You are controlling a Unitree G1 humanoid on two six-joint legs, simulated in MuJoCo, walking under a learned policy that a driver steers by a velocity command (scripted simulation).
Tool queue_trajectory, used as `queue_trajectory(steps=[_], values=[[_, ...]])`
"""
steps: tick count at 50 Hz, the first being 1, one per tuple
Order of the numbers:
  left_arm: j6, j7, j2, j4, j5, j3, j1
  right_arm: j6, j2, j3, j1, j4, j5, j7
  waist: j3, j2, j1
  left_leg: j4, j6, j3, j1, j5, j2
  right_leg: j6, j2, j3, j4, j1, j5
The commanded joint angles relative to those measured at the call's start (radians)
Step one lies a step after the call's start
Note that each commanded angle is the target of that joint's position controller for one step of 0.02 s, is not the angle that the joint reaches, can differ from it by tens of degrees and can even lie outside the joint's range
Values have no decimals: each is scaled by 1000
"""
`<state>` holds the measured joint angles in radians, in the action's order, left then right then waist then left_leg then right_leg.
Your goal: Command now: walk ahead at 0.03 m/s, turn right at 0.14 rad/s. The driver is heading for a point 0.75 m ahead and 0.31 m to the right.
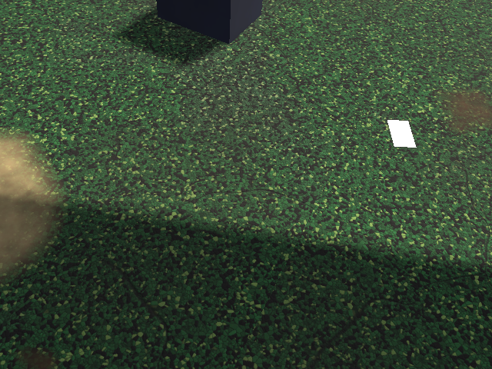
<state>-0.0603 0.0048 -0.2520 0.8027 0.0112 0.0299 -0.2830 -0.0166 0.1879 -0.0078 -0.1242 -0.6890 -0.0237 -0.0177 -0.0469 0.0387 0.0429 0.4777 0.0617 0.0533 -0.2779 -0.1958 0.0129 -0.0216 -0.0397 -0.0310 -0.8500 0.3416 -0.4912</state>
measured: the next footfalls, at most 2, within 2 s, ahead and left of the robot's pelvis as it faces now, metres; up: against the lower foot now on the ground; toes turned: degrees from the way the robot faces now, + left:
right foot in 0.28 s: -0.01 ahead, -0.11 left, +0.00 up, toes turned -11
left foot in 0.78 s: +0.18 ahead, +0.04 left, +0.00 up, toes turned -30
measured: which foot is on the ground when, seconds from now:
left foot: down 0.00-0.28, up 0.30-0.76, down 0.78-1.00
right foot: up 0.00-0.26, down 0.28-0.78, up 0.80-1.00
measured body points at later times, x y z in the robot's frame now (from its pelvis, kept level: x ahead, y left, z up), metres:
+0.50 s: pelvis -0.02 -0.03 +0.01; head -0.01 -0.06 +0.46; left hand +0.13 +0.22 -0.09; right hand +0.02 -0.33 -0.12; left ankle +0.02 +0.11 -0.67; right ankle -0.05 -0.10 -0.74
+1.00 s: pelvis +0.13 -0.05 +0.01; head +0.16 -0.04 +0.46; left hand +0.38 +0.12 -0.12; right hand +0.04 -0.31 -0.10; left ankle +0.14 +0.06 -0.74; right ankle +0.08 -0.18 -0.66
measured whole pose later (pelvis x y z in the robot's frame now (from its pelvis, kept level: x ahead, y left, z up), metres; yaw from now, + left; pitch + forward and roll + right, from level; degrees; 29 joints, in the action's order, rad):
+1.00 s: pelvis +0.13 -0.05 +0.01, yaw -33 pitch +2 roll +0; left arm 0.00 0.06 -0.32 0.75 0.04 0.07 -0.25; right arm 0.08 0.25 0.03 -0.34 -0.79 -0.03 -0.01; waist 0.01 0.07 -0.02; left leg 0.30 0.03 0.06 -0.09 -0.23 0.02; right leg 0.04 0.02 0.08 -1.08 0.59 -0.24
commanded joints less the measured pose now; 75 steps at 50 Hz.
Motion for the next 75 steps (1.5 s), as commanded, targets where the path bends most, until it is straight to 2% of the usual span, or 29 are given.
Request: queue_trajectory(steps=[1,10,13,14,15,16,18,21,27,34,36,38,39,40,41,43,45,49,57,59,61,62,63,64,65,66,68,70,75], values=[[5,5,-109,-25,-2,37,-57,9,171,47,-23,30,5,-21,95,-148,-22,-161,122,-113,108,448,-247,3,26,22,-54,1,33],[1,12,-67,-75,-2,36,-16,-4,182,76,-30,-5,-5,-16,99,-177,-47,-127,166,-115,105,227,-315,29,24,-31,79,-9,18],[16,18,-65,-67,0,36,-84,-12,205,90,-1,-13,5,-17,108,-135,8,-22,79,-49,20,146,-285,77,44,-44,346,-168,197],[27,15,-122,-72,14,48,-88,-17,181,89,-29,-19,4,-13,72,7,3,125,-1,20,-74,-16,-218,108,-42,134,521,-200,222],[34,9,-265,-104,15,81,-67,-24,112,72,-35,29,6,-11,21,259,-26,330,-90,107,-312,-352,-21,208,-317,543,594,-227,467],[28,-1,-287,-88,22,96,-126,-34,138,72,59,45,-2,-20,-8,205,43,507,-83,-27,-327,-429,7,309,-358,564,612,-143,573],[22,-11,-199,-99,2,74,-15,-35,155,80,20,18,12,-10,-26,69,-38,582,-75,-93,-309,-253,-25,271,-221,387,590,-116,469],[25,-4,-148,-116,-7,63,9,-19,196,95,-32,-16,-24,20,48,76,-35,589,-82,-76,-339,-127,-25,241,-124,371,649,-231,103],[59,0,-181,-77,1,78,-106,5,177,87,34,-5,-15,35,9,73,17,389,-118,-84,-408,-82,-27,264,-127,444,686,-332,30],[79,9,-215,-78,10,91,-112,41,181,74,93,27,-3,35,0,83,32,177,-107,-84,-265,-124,-2,284,-107,514,628,-209,17],[84,15,-218,-90,12,94,-77,54,184,71,61,31,6,30,3,81,5,112,-88,-88,-142,-127,14,266,-93,540,602,-125,22],[86,15,-207,-109,7,92,3,72,177,71,-76,-4,12,14,13,41,-93,-44,-66,-82,149,-39,30,210,-30,515,514,54,25],[94,12,-166,-114,3,81,12,84,221,83,-171,-26,4,0,45,-30,-138,-87,-55,-141,332,-74,-34,166,34,455,391,178,-15],[105,13,-71,-143,-12,53,16,91,328,103,-280,-28,-20,-16,125,-240,-177,-237,-2,-458,477,-402,-297,111,151,278,88,302,-85],[101,9,-103,-161,2,55,9,84,401,121,-287,-37,-26,-16,104,-292,-144,-355,71,-798,412,-659,-436,106,204,178,-109,421,-112],[93,24,-150,-121,25,63,-2,82,257,91,-175,-17,-8,-3,-32,-119,-70,-333,83,-618,253,-560,-372,108,72,177,-228,420,61],[84,49,-132,-101,27,62,-2,92,200,73,-141,-14,-6,-3,-32,-150,-54,-346,53,-376,226,-266,-270,75,33,135,-231,381,184],[75,66,-100,-119,29,49,61,120,184,69,-232,-64,1,16,3,-144,-67,-327,69,-193,255,118,-230,49,38,134,-262,407,294],[83,78,-48,-194,31,5,319,116,201,68,-317,-152,9,22,-43,-155,-102,-330,85,-39,249,384,-227,61,29,-29,188,262,385],[86,68,-58,-190,33,4,310,107,220,71,-342,-182,11,19,-37,-155,-88,-276,83,-37,296,550,-253,100,45,-58,252,188,343],[97,47,-88,-143,37,16,170,97,246,74,-342,-202,11,15,50,-153,-13,-70,65,-5,331,876,-248,147,107,-82,318,-4,298],[108,34,-113,-86,45,29,10,91,241,71,-340,-207,18,13,143,-126,59,124,45,32,265,857,-216,175,115,-74,373,-224,343],[115,18,-183,-48,64,50,-155,92,204,56,-334,-176,19,14,266,-50,122,397,30,49,66,520,-182,217,-73,122,383,-489,218],[113,7,-280,-47,63,70,-175,91,76,31,-426,-135,37,30,386,213,52,756,-8,45,-294,-317,3,330,-397,639,465,-736,204],[108,3,-249,-50,18,71,-165,84,208,67,-345,-151,17,16,359,67,91,843,12,-115,-351,-302,-2,325,-378,686,516,-652,266],[111,0,-194,-38,14,55,-80,89,196,69,-282,-131,26,19,196,41,40,822,22,-132,-377,-206,-43,291,-329,494,533,-515,347],[129,2,-103,-34,17,30,7,82,157,62,-276,-156,19,25,71,14,-21,704,15,-117,-307,-125,-94,219,-240,290,603,-314,470],[145,0,-69,-18,13,19,16,52,133,61,-319,-184,-2,39,50,46,-56,669,-1,-109,-231,-97,-96,192,-200,185,655,-220,524],[172,-4,-82,32,6,25,-42,31,109,66,-175,-148,-3,61,-25,28,-56,595,-18,-98,-382,65,-104,174,-177,31,733,-230,587]])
